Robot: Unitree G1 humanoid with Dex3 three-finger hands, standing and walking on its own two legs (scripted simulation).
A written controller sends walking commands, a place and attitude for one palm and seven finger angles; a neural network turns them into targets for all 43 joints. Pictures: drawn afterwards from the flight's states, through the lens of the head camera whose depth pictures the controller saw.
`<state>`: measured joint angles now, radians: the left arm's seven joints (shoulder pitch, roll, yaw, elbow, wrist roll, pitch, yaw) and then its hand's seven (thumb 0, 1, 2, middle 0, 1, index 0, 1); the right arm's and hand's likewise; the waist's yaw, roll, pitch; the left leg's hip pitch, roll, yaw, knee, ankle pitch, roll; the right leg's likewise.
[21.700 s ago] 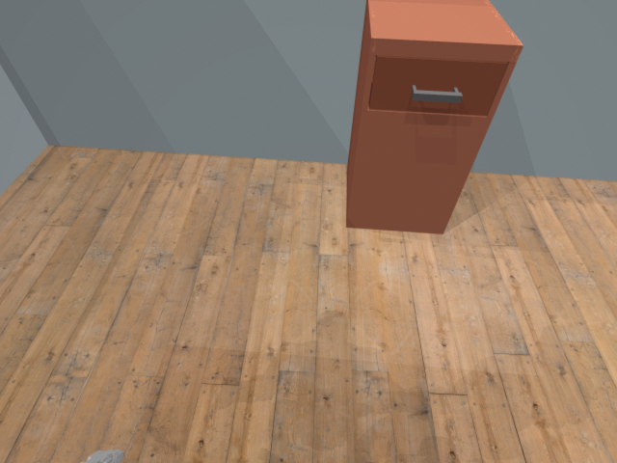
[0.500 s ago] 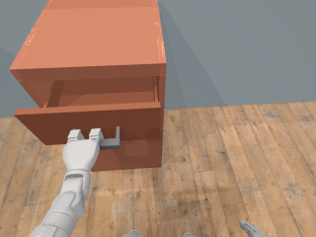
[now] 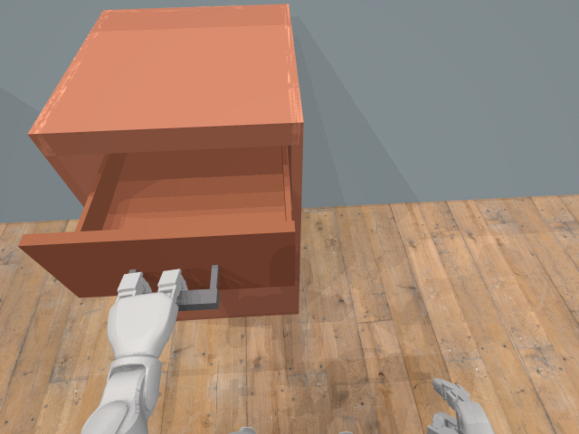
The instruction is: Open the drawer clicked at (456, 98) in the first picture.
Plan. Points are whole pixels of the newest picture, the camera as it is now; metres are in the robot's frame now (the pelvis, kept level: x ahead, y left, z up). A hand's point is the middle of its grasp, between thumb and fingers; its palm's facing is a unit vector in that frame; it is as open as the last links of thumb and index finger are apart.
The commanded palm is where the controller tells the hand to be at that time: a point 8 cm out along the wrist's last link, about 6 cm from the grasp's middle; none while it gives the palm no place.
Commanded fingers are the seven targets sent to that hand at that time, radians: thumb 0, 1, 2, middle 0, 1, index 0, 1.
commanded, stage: pull the drawer open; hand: left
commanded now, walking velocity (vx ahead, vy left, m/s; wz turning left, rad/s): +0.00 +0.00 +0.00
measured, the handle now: (171, 287) +0.34 +0.20 -0.03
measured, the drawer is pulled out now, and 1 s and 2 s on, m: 0.18 0.29 0.30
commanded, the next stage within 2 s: open the thumb to release the handle in 1.16 s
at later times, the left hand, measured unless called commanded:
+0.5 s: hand (152, 374) +0.21 +0.21 -0.05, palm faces -0.02 -0.09 -1.00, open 5.8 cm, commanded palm +0.18 +0.21 +0.00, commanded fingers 0.00 0.90 0.90 -0.40 -1.35 -0.40 -1.35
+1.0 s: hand (145, 420) +0.16 +0.20 -0.05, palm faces -0.04 -0.11 -0.99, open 5.9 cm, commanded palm +0.12 +0.20 +0.00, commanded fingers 0.00 0.90 0.90 -0.40 -1.35 -0.40 -1.35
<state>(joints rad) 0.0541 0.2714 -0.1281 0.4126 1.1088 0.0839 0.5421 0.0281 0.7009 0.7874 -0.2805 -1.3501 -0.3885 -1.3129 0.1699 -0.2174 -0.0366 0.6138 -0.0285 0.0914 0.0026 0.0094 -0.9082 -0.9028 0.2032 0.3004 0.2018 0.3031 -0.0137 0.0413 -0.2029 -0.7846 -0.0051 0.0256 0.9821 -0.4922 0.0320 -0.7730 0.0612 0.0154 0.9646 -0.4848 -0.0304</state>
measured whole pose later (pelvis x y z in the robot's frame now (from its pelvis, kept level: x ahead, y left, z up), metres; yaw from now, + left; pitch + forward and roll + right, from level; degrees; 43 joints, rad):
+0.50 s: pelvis +0.00 -0.01 -0.01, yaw +0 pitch +16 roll +0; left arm 0.31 0.27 -0.14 0.21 1.13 0.06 0.58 0.03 0.69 0.79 -0.28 -1.35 -0.40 -1.31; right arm 0.12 -0.21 -0.02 0.58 -0.04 0.09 0.02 0.01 -0.91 -0.90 0.20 0.30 0.20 0.30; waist 0.01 0.03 -0.20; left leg -0.78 -0.01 0.02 1.02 -0.51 0.02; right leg -0.78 0.06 0.01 1.02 -0.51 -0.04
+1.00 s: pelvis -0.01 -0.02 -0.02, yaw +1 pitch +16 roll +1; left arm 0.52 0.28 -0.11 0.03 1.12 -0.02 0.58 0.04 0.70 0.76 -0.26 -1.34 -0.40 -1.31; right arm 0.12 -0.22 -0.01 0.53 -0.06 0.07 0.04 0.01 -0.91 -0.90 0.20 0.30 0.20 0.30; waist 0.04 0.03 -0.21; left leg -0.84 -0.01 0.02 1.09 -0.54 0.01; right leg -0.84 0.06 0.01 1.10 -0.55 -0.05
